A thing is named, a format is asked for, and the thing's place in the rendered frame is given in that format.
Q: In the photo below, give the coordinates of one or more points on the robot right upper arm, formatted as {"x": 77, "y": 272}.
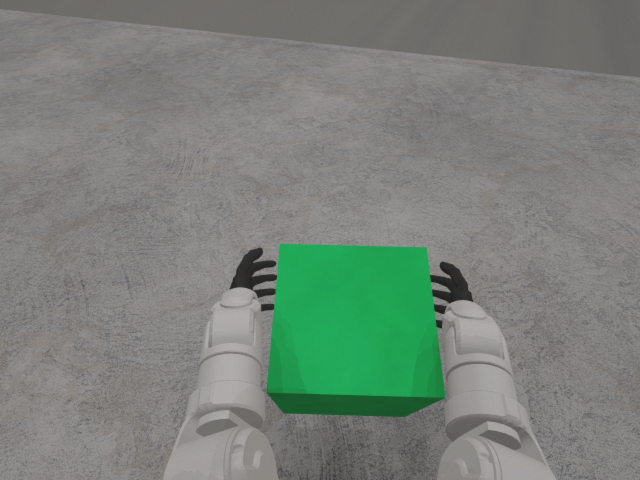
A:
{"x": 474, "y": 457}

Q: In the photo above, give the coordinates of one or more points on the robot left hand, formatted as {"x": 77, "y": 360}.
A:
{"x": 247, "y": 268}

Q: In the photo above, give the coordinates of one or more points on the robot right hand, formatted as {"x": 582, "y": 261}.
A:
{"x": 457, "y": 285}

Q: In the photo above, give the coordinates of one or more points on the robot left forearm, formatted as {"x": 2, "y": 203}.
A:
{"x": 228, "y": 392}

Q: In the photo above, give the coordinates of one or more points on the robot left upper arm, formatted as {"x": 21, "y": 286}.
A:
{"x": 238, "y": 453}

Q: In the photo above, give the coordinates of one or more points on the robot right forearm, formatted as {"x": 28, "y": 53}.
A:
{"x": 482, "y": 396}

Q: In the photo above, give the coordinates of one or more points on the carton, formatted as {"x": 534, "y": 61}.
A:
{"x": 354, "y": 331}

